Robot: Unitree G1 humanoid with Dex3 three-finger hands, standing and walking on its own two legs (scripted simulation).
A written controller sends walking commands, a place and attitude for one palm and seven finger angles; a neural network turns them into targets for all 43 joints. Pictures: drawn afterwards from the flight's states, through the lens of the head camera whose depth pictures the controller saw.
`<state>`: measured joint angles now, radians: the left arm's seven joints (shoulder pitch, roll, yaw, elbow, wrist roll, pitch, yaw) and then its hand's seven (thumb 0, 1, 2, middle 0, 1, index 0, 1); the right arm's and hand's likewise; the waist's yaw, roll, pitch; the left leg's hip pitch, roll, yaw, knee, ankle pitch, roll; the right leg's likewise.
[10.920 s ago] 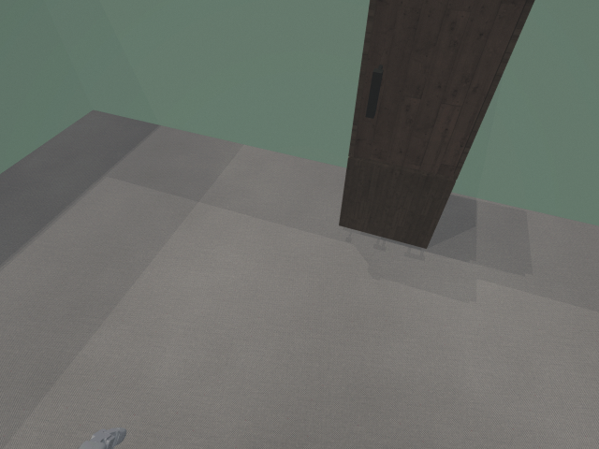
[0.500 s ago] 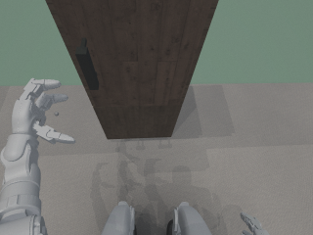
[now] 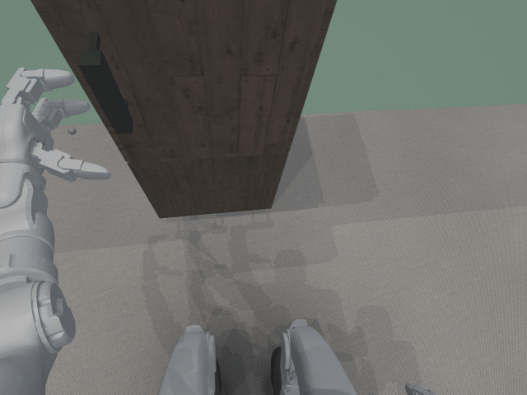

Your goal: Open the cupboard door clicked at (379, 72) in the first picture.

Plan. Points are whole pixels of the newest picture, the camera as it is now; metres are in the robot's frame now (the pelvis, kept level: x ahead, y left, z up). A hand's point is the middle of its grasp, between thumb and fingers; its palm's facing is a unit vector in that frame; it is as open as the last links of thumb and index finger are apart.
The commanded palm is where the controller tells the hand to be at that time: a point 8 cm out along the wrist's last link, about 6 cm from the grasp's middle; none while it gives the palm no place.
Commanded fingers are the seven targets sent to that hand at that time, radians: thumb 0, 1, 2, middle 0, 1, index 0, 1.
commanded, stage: move the hooked fingers beside the handle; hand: left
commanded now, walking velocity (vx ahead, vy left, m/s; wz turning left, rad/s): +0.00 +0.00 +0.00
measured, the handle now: (110, 86) +0.57 +0.21 +0.04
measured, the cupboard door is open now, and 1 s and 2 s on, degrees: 0 0 0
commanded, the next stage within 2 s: slide the fingers in behind the handle in 1.12 s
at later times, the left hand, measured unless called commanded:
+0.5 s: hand (74, 107) +0.52 +0.25 +0.05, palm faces +0.08 -1.00 -0.01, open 13.8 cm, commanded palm +0.50 +0.28 +0.04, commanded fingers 0.00 -0.50 0.30 -0.30 -1.20 -0.30 -1.20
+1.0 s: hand (78, 109) +0.52 +0.25 +0.05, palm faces +0.08 -1.00 -0.01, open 13.9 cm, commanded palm +0.49 +0.28 +0.04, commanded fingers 0.00 -0.50 0.30 -0.30 -1.20 -0.30 -1.20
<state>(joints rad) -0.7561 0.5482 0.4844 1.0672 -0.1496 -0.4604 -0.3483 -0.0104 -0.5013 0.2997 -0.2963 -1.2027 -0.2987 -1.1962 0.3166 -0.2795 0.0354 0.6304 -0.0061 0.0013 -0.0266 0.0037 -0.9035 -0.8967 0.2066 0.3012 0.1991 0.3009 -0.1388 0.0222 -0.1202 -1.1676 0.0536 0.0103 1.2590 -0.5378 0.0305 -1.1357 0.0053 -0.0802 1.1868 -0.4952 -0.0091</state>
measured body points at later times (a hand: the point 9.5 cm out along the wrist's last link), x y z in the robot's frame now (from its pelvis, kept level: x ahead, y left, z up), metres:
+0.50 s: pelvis +0.00 +0.01 -0.01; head +0.18 +0.04 +0.41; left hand +0.51 +0.31 +0.05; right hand +0.01 -0.26 -0.11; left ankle +0.02 +0.10 -0.63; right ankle +0.03 -0.12 -0.63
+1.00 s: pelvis +0.00 +0.01 +0.00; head +0.17 +0.05 +0.41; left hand +0.51 +0.30 +0.05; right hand +0.02 -0.25 -0.11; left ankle +0.02 +0.10 -0.63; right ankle +0.03 -0.12 -0.63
